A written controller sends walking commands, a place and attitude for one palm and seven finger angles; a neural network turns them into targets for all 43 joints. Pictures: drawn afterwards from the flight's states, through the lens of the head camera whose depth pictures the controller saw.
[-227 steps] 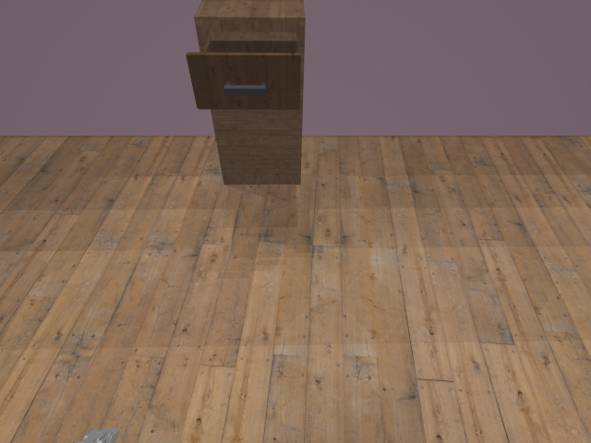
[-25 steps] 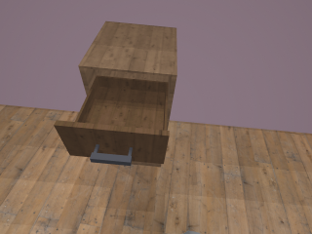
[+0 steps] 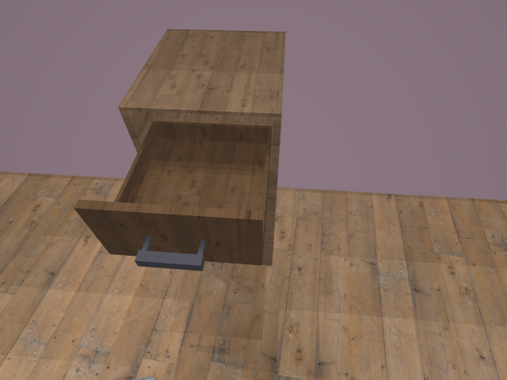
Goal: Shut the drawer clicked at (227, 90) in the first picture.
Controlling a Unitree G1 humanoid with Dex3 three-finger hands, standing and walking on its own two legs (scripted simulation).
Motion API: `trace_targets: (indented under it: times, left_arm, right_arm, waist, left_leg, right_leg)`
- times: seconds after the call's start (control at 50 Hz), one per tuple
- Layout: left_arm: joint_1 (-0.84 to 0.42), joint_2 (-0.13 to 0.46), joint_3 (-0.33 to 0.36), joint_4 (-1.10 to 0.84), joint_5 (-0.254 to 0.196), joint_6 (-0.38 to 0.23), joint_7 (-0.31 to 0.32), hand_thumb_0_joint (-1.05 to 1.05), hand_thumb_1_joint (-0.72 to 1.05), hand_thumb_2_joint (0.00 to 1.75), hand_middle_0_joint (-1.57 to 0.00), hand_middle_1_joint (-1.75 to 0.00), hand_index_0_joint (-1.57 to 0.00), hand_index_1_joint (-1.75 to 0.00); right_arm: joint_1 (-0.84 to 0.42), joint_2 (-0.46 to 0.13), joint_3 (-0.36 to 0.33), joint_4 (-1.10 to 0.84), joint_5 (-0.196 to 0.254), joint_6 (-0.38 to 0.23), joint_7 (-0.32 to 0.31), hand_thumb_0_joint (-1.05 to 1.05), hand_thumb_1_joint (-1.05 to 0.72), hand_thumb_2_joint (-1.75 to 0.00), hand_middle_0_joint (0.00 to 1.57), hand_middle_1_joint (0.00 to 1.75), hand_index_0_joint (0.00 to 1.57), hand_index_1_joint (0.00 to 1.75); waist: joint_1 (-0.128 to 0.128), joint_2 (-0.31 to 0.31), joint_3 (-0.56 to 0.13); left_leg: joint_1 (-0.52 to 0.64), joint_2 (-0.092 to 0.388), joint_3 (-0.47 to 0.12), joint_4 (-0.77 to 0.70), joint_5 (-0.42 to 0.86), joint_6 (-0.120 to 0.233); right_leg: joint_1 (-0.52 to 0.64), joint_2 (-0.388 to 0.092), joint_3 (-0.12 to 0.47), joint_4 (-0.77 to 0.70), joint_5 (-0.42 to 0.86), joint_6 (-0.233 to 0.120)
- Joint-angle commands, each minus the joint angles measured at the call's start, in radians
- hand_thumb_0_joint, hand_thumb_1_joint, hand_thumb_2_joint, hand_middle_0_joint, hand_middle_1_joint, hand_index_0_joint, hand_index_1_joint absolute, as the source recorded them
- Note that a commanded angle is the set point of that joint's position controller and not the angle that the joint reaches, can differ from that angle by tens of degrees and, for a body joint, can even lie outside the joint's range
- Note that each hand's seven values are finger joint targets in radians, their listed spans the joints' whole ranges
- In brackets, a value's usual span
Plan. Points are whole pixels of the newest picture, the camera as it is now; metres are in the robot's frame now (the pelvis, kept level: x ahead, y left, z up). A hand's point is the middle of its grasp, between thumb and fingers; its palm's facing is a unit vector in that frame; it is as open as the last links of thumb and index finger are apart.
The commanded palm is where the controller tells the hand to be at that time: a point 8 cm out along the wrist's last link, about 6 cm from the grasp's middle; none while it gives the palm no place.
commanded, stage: come to a stop and stand still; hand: left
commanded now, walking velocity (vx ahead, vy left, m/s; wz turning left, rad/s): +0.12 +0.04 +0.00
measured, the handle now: (172, 251) +0.35 +0.19 -0.07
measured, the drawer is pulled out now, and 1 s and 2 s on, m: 0.30 0.30 0.30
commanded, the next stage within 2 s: look again from close up in 1.10 s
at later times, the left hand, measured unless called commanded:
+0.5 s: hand out of the picture -0.07 +0.17 -0.17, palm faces +0.03 -0.98 -0.20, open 7.4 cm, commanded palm none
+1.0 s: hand out of the picture -0.06 +0.13 -0.17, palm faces +0.05 -0.98 -0.17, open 7.3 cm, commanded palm none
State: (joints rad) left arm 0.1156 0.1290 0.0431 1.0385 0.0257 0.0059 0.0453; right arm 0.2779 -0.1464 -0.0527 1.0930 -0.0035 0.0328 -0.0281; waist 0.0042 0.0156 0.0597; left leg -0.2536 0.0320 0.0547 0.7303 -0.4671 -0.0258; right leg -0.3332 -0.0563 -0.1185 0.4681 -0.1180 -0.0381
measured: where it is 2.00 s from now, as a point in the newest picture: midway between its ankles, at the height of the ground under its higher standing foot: outside the picture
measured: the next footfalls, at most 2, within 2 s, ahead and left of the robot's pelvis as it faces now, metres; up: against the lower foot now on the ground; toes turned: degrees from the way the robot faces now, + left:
left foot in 0.08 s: +0.00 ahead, +0.14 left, +0.00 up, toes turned +3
right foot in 0.42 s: -0.02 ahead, -0.07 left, +0.00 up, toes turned -4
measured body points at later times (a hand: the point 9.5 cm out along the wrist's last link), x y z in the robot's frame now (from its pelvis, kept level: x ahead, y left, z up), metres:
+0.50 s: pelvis -0.03 +0.01 +0.00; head -0.02 -0.01 +0.45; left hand -0.07 +0.23 -0.15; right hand -0.07 -0.19 -0.17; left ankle -0.04 +0.13 -0.74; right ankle -0.06 -0.07 -0.74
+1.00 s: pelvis -0.03 -0.02 +0.01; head -0.03 -0.03 +0.46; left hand -0.06 +0.18 -0.15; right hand -0.06 -0.21 -0.16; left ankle -0.04 +0.13 -0.74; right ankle -0.06 -0.07 -0.74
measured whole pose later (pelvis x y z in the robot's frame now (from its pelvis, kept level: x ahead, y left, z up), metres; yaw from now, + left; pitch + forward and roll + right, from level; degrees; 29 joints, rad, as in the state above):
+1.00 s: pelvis -0.03 -0.02 +0.01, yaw -1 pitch -2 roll +0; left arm 0.33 0.09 0.00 1.17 0.00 -0.02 0.05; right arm 0.31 -0.10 0.00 1.17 -0.01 0.00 -0.05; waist 0.00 0.02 0.02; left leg -0.14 0.07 0.04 0.40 -0.23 -0.05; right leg -0.10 0.06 -0.09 0.38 -0.26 -0.09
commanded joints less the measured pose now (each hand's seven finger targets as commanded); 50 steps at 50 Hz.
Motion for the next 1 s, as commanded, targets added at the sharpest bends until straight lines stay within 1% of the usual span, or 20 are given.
trace_targets:
  times: [0.0,0.02,0.04,0.06,0.08,0.1,0.16,0.24,0.28,0.32,0.36,0.38,0.4,0.42,0.44,0.46,0.54,0.62,0.8,0.98]
  left_arm:
    - [0.062,0.193,0.047,-0.031,0.002,0.012,0.008,0.00,0.90,0.90,-0.20,-0.30,-0.20,-0.30]
    - [0.054,0.182,0.043,-0.031,-0.002,0.015,0.005,0.00,0.90,0.90,-0.20,-0.30,-0.20,-0.30]
    - [0.059,0.154,0.034,-0.031,-0.005,0.019,0.001,0.00,0.90,0.90,-0.20,-0.30,-0.20,-0.30]
    - [0.059,0.111,0.027,-0.038,-0.012,0.024,-0.005,0.00,0.90,0.90,-0.20,-0.30,-0.20,-0.30]
    - [0.051,0.074,0.021,-0.047,-0.016,0.024,-0.011,0.00,0.90,0.90,-0.20,-0.30,-0.20,-0.30]
    - [0.062,0.077,0.019,-0.029,-0.004,0.025,-0.014,0.00,0.90,0.90,-0.20,-0.30,-0.20,-0.30]
    - [0.162,0.074,0.017,0.014,0.005,0.025,-0.026,0.00,0.90,0.90,-0.20,-0.30,-0.20,-0.30]
    - [0.183,0.069,0.004,0.029,0.003,0.008,-0.028,0.00,0.90,0.90,-0.20,-0.30,-0.20,-0.30]
    - [0.167,0.062,-0.005,0.027,-0.001,0.002,-0.025,0.00,0.90,0.90,-0.20,-0.30,-0.20,-0.30]
    - [0.191,0.050,-0.010,0.038,-0.008,-0.001,-0.021,0.00,0.90,0.90,-0.20,-0.30,-0.20,-0.30]
    - [0.262,0.042,-0.013,0.071,-0.012,-0.009,-0.018,0.00,0.90,0.90,-0.20,-0.30,-0.20,-0.30]
    - [0.303,0.053,-0.013,0.088,-0.010,-0.015,-0.013,0.00,0.90,0.90,-0.20,-0.30,-0.20,-0.30]
    - [0.317,0.072,-0.014,0.104,-0.010,-0.023,-0.008,0.00,0.90,0.90,-0.20,-0.30,-0.20,-0.30]
    - [0.314,0.097,-0.017,0.113,-0.013,-0.028,-0.007,0.00,0.90,0.90,-0.20,-0.30,-0.20,-0.30]
    - [0.298,0.102,-0.021,0.114,-0.018,-0.032,-0.007,0.00,0.90,0.90,-0.20,-0.30,-0.20,-0.30]
    - [0.297,0.093,-0.021,0.120,-0.020,-0.042,-0.006,0.00,0.90,0.90,-0.20,-0.30,-0.20,-0.30]
    - [0.286,0.055,-0.033,0.122,-0.024,-0.042,-0.002,0.00,0.90,0.90,-0.20,-0.30,-0.20,-0.30]
    - [0.303,0.051,-0.034,0.130,-0.025,-0.038,0.001,0.00,0.90,0.90,-0.20,-0.30,-0.20,-0.30]
    - [0.305,0.051,-0.032,0.125,-0.023,-0.034,0.004,0.00,0.90,0.90,-0.20,-0.30,-0.20,-0.30]
    - [0.306,0.062,-0.026,0.113,-0.022,-0.034,0.007,0.00,0.90,0.90,-0.20,-0.30,-0.20,-0.30]
  right_arm:
    - [0.188,-0.018,0.004,0.003,-0.006,-0.010,0.006,0.00,-0.90,-0.90,0.20,0.30,0.20,0.30]
    - [0.219,-0.018,0.006,0.014,-0.007,-0.014,0.007,0.00,-0.90,-0.90,0.20,0.30,0.20,0.30]
    - [0.222,-0.034,0.006,0.015,-0.011,-0.019,0.005,0.00,-0.90,-0.90,0.20,0.30,0.20,0.30]
    - [0.216,-0.075,0.001,0.002,-0.021,-0.026,0.002,0.00,-0.90,-0.90,0.20,0.30,0.20,0.30]
    - [0.167,-0.112,-0.001,-0.023,-0.030,-0.029,0.000,0.00,-0.90,-0.90,0.20,0.30,0.20,0.30]
    - [0.056,-0.119,0.004,-0.044,-0.027,-0.034,-0.002,0.00,-0.90,-0.90,0.20,0.30,0.20,0.30]
    - [-0.005,-0.105,0.015,-0.061,-0.022,-0.047,-0.010,0.00,-0.90,-0.90,0.20,0.30,0.20,0.30]
    - [0.070,-0.105,0.012,-0.028,-0.016,-0.055,-0.015,0.00,-0.90,-0.90,0.20,0.30,0.20,0.30]
    - [0.111,-0.104,0.012,-0.008,-0.021,-0.057,-0.018,0.00,-0.90,-0.90,0.20,0.30,0.20,0.30]
    - [0.116,-0.107,0.009,0.005,-0.023,-0.055,-0.020,0.00,-0.90,-0.90,0.20,0.30,0.20,0.30]
    - [0.111,-0.105,0.012,0.016,-0.016,-0.053,-0.021,0.00,-0.90,-0.90,0.20,0.30,0.20,0.30]
    - [0.111,-0.085,0.014,0.020,-0.008,-0.054,-0.020,0.00,-0.90,-0.90,0.20,0.30,0.20,0.30]
    - [0.105,-0.054,0.021,0.017,0.000,-0.056,-0.018,0.00,-0.90,-0.90,0.20,0.30,0.20,0.30]
    - [0.098,-0.025,0.032,0.016,0.002,-0.056,-0.015,0.00,-0.90,-0.90,0.20,0.30,0.20,0.30]
    - [0.095,-0.011,0.038,0.023,-0.001,-0.053,-0.011,0.00,-0.90,-0.90,0.20,0.30,0.20,0.30]
    - [0.092,-0.012,0.041,0.032,-0.009,-0.049,-0.011,0.00,-0.90,-0.90,0.20,0.30,0.20,0.30]
    - [0.119,-0.015,0.045,0.074,-0.007,-0.051,-0.016,0.00,-0.90,-0.90,0.20,0.30,0.20,0.30]
    - [0.117,-0.015,0.051,0.085,-0.006,-0.050,-0.022,0.00,-0.90,-0.90,0.20,0.30,0.20,0.30]
    - [0.115,-0.008,0.051,0.080,-0.008,-0.041,-0.025,0.00,-0.90,-0.90,0.20,0.30,0.20,0.30]
    - [0.125,-0.014,0.047,0.070,-0.008,-0.034,-0.024,0.00,-0.90,-0.90,0.20,0.30,0.20,0.30]
  waist:
    - [-0.014,-0.165,-0.092]
    - [-0.029,-0.157,-0.085]
    - [-0.026,-0.105,-0.069]
    - [-0.030,0.051,-0.033]
    - [-0.018,0.169,0.034]
    - [0.011,0.232,0.084]
    - [0.042,0.143,0.097]
    - [0.001,0.072,0.099]
    - [-0.029,0.103,0.075]
    - [-0.029,0.114,0.036]
    - [-0.001,0.065,-0.003]
    - [0.008,0.006,-0.027]
    - [0.001,-0.058,-0.037]
    - [-0.008,-0.117,-0.017]
    - [-0.019,-0.136,-0.014]
    - [-0.022,-0.202,-0.015]
    - [-0.022,-0.083,0.017]
    - [-0.012,-0.012,0.030]
    - [-0.008,0.003,0.055]
    - [-0.011,-0.054,0.042]
  left_leg:
    - [0.105,-0.012,0.014,-0.207,0.113,0.007]
    - [0.171,-0.018,0.022,-0.309,0.158,0.012]
    - [0.192,0.006,-0.013,-0.379,0.131,0.022]
    - [0.098,0.097,-0.159,-0.495,-0.006,0.058]
    - [-0.076,0.219,-0.288,-0.629,-0.153,0.105]
    - [-0.199,0.248,-0.324,-0.686,-0.206,0.131]
    - [-0.159,0.207,-0.231,-0.645,-0.074,0.144]
    - [0.033,0.206,-0.207,-0.594,0.067,0.173]
    - [0.101,0.217,-0.226,-0.564,0.179,0.185]
    - [0.128,0.229,-0.223,-0.509,0.307,0.194]
    - [0.098,0.197,-0.184,-0.427,0.386,0.165]
    - [0.056,0.152,-0.150,-0.373,0.355,0.127]
    - [0.013,0.092,-0.086,-0.324,0.312,0.082]
    - [0.005,0.045,-0.040,-0.313,0.244,0.052]
    - [0.029,0.026,-0.028,-0.319,0.220,0.038]
    - [0.066,0.028,-0.028,-0.309,0.256,0.030]
    - [0.118,0.070,-0.052,-0.362,0.381,0.035]
    - [0.106,0.075,-0.057,-0.384,0.375,0.033]
    - [0.102,0.072,-0.052,-0.379,0.345,0.027]
    - [0.094,0.063,-0.041,-0.360,0.324,0.022]
  right_leg:
    - [0.007,-0.206,0.251,-0.216,-0.199,-0.091]
    - [-0.043,-0.174,0.229,-0.202,-0.299,-0.056]
    - [-0.088,-0.116,0.196,-0.155,-0.362,-0.018]
    - [-0.100,-0.043,0.145,-0.057,-0.362,0.021]
    - [-0.047,0.017,0.062,0.083,-0.242,0.046]
    - [0.010,0.023,0.072,0.202,-0.185,0.046]
    - [-0.039,0.031,0.114,0.393,-0.203,0.038]
    - [-0.141,0.018,0.093,0.350,-0.235,0.050]
    - [-0.119,0.011,0.088,0.262,-0.288,0.052]
    - [-0.044,0.012,0.084,0.138,-0.315,0.050]
    - [0.093,0.022,0.081,-0.041,-0.163,0.047]
    - [0.178,0.004,0.121,-0.132,-0.067,0.041]
    - [0.225,-0.060,0.209,-0.163,-0.023,0.018]
    - [0.204,-0.116,0.248,-0.178,0.033,-0.009]
    - [0.167,-0.137,0.261,-0.191,0.038,-0.033]
    - [0.140,-0.120,0.265,-0.194,0.091,-0.040]
    - [0.125,-0.062,0.186,-0.166,0.121,-0.016]
    - [0.147,-0.055,0.182,-0.169,0.090,-0.010]
    - [0.138,-0.055,0.196,-0.195,0.055,-0.006]
    - [0.155,-0.062,0.201,-0.207,0.085,0.022]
